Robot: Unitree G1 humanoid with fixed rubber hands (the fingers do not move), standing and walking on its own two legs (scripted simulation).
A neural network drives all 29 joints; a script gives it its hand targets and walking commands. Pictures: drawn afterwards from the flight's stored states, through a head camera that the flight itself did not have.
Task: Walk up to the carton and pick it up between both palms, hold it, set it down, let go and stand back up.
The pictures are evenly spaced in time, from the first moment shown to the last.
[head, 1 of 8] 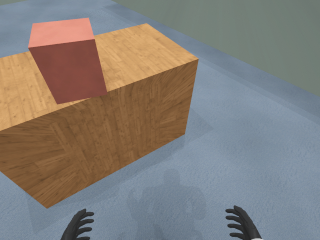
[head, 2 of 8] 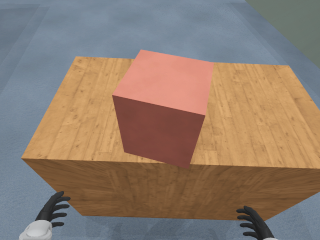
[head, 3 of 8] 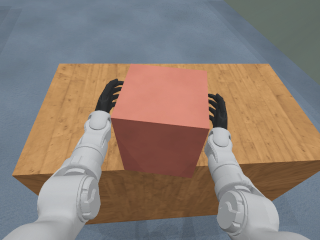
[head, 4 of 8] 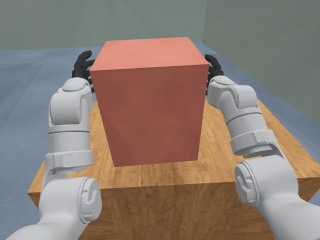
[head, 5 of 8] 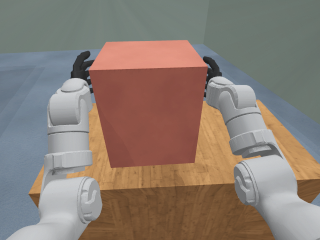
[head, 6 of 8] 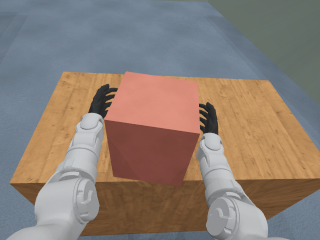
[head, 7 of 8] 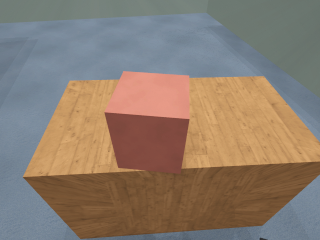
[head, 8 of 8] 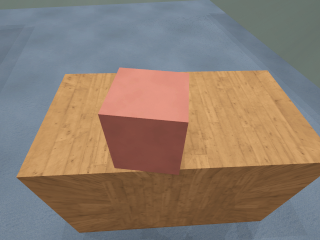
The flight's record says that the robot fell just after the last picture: no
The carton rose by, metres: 0.22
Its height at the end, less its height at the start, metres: +0.00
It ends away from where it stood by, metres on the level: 0.02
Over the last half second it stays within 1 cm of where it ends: yes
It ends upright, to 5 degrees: yes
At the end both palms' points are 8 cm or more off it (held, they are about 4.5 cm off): yes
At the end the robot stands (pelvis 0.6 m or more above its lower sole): yes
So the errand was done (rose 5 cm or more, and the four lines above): yes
